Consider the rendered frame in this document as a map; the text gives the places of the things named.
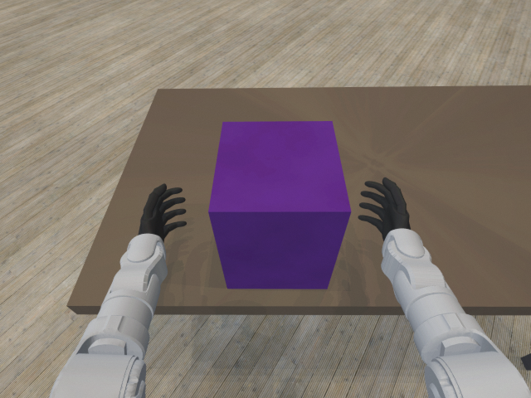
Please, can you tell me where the table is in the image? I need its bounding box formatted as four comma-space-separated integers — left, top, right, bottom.
66, 85, 531, 371

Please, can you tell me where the left robot forearm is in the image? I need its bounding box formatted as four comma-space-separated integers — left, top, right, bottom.
49, 234, 168, 398

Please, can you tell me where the robot right upper arm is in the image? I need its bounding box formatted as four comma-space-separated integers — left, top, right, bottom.
425, 351, 530, 398

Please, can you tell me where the carton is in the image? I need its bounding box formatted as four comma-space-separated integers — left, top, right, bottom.
208, 121, 351, 289

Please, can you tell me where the right robot forearm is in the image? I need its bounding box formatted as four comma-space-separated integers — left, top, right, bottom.
381, 228, 531, 398

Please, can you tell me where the robot left hand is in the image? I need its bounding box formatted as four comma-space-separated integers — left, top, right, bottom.
139, 183, 187, 242

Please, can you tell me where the robot right hand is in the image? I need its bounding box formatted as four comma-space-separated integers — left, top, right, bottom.
358, 177, 411, 241

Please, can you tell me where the robot left upper arm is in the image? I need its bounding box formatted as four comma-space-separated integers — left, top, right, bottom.
55, 353, 146, 398

